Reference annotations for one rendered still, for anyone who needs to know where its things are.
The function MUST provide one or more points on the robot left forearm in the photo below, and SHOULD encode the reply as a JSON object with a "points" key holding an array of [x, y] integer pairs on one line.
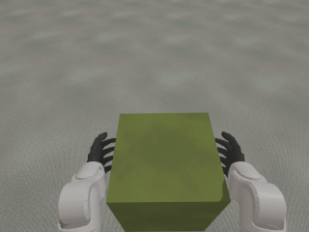
{"points": [[78, 205]]}

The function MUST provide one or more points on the robot right hand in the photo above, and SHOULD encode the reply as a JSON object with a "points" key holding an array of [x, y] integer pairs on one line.
{"points": [[232, 154]]}

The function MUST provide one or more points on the carton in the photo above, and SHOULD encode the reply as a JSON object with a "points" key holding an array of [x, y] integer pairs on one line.
{"points": [[166, 173]]}

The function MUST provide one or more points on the robot right forearm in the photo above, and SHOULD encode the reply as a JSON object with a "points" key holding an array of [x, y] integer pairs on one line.
{"points": [[262, 206]]}

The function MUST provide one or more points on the robot left hand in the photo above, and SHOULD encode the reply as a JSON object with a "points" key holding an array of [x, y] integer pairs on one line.
{"points": [[97, 154]]}

